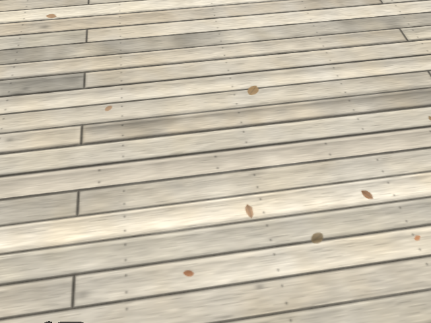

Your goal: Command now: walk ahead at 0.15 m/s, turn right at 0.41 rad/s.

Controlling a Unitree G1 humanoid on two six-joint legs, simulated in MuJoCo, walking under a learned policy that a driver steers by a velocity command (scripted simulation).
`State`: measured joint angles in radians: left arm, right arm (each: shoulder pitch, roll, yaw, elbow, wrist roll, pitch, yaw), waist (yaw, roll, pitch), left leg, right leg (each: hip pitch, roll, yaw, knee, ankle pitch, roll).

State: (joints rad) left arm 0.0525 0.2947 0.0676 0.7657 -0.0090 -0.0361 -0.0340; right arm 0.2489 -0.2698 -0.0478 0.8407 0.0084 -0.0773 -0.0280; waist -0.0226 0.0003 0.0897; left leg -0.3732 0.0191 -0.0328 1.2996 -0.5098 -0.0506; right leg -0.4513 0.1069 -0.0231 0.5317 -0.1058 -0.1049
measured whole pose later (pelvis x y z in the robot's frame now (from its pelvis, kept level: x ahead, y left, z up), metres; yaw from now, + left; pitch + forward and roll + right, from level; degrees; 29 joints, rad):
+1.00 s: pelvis +0.18 +0.07 +0.00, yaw -4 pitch +0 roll +0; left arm 0.29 0.26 0.04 0.98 -0.03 -0.04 0.01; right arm 0.26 -0.25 -0.05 0.89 0.02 -0.11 0.00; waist 0.01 -0.03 0.00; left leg -0.22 -0.03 0.01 0.60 -0.36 0.06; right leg -0.16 0.02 0.11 0.60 -0.42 -0.03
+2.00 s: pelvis +0.66 +0.07 -0.01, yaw +14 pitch +2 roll -2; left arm 0.29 0.28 0.07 0.94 0.00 -0.04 0.02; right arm 0.08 -0.26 -0.06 0.70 0.01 -0.05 0.05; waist 0.04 0.02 0.05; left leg -0.53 0.01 0.06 0.61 -0.10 0.11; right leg 0.02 -0.08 -0.25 0.63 -0.47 0.04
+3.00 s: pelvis +1.05 +0.15 +0.00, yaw +1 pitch +3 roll +1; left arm 0.38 0.28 0.07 0.85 -0.02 -0.05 0.02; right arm 0.05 -0.27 -0.05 0.74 0.00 -0.12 0.03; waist 0.06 -0.02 0.01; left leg -0.44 -0.04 0.02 0.54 -0.14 0.05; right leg -0.15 0.03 0.17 0.84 -0.51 -0.03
